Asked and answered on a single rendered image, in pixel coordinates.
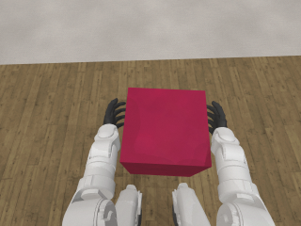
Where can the left robot hand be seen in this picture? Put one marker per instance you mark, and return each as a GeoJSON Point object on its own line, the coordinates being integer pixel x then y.
{"type": "Point", "coordinates": [111, 113]}

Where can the robot right forearm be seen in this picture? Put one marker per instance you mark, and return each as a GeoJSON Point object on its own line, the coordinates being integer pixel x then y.
{"type": "Point", "coordinates": [235, 184]}

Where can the carton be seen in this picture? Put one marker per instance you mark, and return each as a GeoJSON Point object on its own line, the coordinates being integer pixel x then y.
{"type": "Point", "coordinates": [165, 132]}

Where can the robot left thigh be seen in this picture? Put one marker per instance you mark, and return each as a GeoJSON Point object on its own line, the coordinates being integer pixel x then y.
{"type": "Point", "coordinates": [128, 206]}

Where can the robot right shin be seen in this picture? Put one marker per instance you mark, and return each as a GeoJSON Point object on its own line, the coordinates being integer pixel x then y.
{"type": "Point", "coordinates": [178, 216]}

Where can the robot right upper arm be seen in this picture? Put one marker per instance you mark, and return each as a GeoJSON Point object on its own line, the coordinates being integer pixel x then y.
{"type": "Point", "coordinates": [239, 214]}

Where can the right robot hand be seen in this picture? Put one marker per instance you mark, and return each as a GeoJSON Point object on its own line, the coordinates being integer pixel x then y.
{"type": "Point", "coordinates": [218, 116]}

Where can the robot left upper arm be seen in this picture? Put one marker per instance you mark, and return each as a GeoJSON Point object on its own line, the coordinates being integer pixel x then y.
{"type": "Point", "coordinates": [94, 212]}

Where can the robot left forearm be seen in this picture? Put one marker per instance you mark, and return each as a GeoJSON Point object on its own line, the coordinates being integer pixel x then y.
{"type": "Point", "coordinates": [98, 180]}

